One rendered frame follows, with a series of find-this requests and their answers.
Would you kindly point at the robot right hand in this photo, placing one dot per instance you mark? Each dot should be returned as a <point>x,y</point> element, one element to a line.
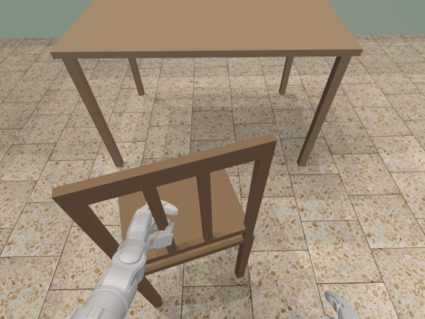
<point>341,305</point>

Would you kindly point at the robot left forearm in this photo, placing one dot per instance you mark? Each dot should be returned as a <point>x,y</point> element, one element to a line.
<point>112,296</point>

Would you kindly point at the robot left hand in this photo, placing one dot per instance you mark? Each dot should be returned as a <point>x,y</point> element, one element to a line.
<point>142,224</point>

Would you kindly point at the chair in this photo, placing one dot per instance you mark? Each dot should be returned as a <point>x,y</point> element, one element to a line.
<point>210,218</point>

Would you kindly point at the table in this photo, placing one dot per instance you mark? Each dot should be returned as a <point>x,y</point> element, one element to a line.
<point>207,29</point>

